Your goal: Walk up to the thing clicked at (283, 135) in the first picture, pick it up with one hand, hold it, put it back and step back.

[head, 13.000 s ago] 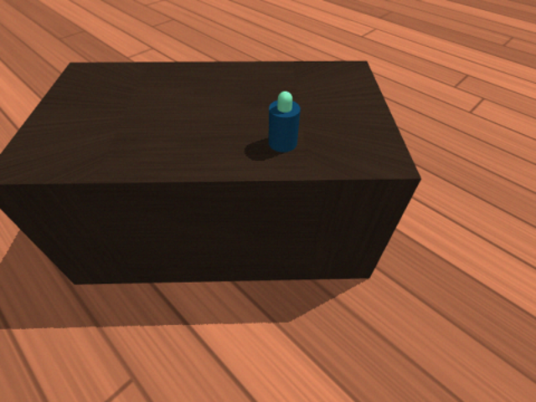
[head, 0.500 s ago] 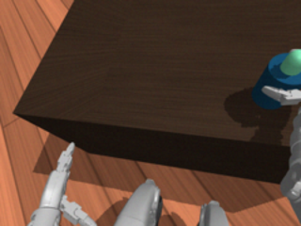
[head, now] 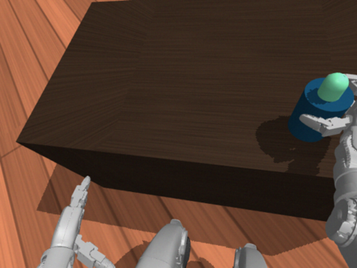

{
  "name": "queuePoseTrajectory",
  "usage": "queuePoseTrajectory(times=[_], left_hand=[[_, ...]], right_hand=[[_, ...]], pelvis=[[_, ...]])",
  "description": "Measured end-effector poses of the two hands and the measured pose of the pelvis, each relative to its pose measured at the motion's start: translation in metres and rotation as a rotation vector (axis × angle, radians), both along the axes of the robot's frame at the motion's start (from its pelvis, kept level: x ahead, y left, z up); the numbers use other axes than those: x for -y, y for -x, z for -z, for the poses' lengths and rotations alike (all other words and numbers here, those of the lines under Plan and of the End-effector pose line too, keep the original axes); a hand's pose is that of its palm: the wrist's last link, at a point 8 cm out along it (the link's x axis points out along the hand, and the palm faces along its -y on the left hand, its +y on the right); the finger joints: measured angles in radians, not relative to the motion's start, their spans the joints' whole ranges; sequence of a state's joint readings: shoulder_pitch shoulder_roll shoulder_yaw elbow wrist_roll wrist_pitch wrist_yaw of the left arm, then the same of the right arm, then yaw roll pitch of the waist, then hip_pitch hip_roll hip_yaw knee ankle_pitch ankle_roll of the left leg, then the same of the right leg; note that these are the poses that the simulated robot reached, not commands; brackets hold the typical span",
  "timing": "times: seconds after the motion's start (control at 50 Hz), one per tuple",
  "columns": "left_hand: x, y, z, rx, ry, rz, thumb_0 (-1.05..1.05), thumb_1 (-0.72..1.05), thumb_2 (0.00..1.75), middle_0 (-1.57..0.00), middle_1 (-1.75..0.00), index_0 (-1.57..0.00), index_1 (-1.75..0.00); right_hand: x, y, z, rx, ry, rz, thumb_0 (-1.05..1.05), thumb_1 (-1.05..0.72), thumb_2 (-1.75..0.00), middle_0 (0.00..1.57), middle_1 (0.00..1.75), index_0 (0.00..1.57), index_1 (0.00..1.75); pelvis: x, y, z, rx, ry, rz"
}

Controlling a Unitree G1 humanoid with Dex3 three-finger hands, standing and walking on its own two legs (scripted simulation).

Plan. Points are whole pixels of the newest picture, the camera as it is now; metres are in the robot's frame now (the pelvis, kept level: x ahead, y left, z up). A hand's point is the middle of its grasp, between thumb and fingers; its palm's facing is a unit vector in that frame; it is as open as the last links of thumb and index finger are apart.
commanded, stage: settle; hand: right
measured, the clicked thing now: (321, 105) +0.50 -0.20 +0.01
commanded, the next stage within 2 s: lift in 0.32 s
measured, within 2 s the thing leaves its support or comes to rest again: leaves its support in 0.02 s
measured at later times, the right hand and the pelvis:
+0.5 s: hand (336, 92) +0.50 -0.21 +0.05, palm faces +0.22 +0.97 -0.03, open 11.9 cm; pelvis +0.00 +0.00 +0.02, yaw +0 degrees
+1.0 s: hand (348, 90) +0.45 -0.20 +0.12, palm faces +0.23 +0.97 -0.04, open 11.9 cm; pelvis +0.02 +0.00 +0.05, yaw +0 degrees
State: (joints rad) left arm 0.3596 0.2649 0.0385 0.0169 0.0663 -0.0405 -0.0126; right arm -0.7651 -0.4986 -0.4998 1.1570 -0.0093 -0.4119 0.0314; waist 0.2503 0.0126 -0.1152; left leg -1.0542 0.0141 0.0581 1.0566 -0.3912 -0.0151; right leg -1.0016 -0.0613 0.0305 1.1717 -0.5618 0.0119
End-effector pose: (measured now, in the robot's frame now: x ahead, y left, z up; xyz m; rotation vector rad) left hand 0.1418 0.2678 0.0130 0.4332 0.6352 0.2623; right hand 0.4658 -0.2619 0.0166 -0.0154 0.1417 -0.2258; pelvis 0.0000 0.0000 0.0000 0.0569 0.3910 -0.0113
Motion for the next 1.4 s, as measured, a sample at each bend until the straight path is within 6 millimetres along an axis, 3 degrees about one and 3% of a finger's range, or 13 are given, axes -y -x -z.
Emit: queuePoseTrajectory(times=[0.5, 0.72, 0.9, 1.1, 1.4], left_hand=[[0.003, -0.001, -0.004, -0.003, 0.042, -0.002, -0.01, -0.55, 0.07, -0.05, -0.05, -0.05, -0.06], [0.0, -0.003, -0.004, -0.016, 0.064, -0.024, -0.01, -0.55, 0.07, -0.05, -0.05, -0.05, -0.05], [0.009, -0.009, -0.001, 0.001, 0.136, -0.038, -0.01, -0.55, 0.07, -0.05, -0.04, -0.05, -0.05], [0.003, -0.017, -0.001, 0.011, 0.163, -0.058, -0.01, -0.56, 0.07, -0.04, -0.04, -0.04, -0.05], [-0.005, -0.018, -0.007, 0.049, 0.186, -0.086, -0.01, -0.55, 0.06, -0.04, -0.04, -0.04, -0.05]], right_hand=[[-0.003, -0.004, -0.038, 0.032, 0.008, -0.003, -0.01, 0.61, -0.92, 0.61, 0.99, 0.65, 1.03], [-0.007, 0.007, -0.051, 0.039, 0.0, 0.005, -0.01, 0.61, -0.93, 0.6, 1.0, 0.65, 1.04], [-0.014, 0.029, -0.082, 0.072, 0.026, 0.0, -0.01, 0.61, -0.93, 0.6, 1.01, 0.64, 1.04], [-0.022, 0.058, -0.116, 0.096, 0.028, 0.0, -0.01, 0.61, -0.93, 0.6, 1.01, 0.64, 1.04], [-0.042, 0.103, -0.14, 0.097, 0.024, -0.021, -0.01, 0.61, -0.93, 0.59, 1.01, 0.64, 1.05]], pelvis=[[0.001, -0.002, -0.016, 0.04, 0.012, -0.005], [0.002, -0.008, -0.026, 0.07, 0.016, -0.007], [0.003, -0.015, -0.04, 0.128, 0.023, -0.006], [0.0, -0.018, -0.055, 0.208, 0.038, -0.001], [-0.009, -0.014, -0.069, 0.304, 0.057, -0.004]])
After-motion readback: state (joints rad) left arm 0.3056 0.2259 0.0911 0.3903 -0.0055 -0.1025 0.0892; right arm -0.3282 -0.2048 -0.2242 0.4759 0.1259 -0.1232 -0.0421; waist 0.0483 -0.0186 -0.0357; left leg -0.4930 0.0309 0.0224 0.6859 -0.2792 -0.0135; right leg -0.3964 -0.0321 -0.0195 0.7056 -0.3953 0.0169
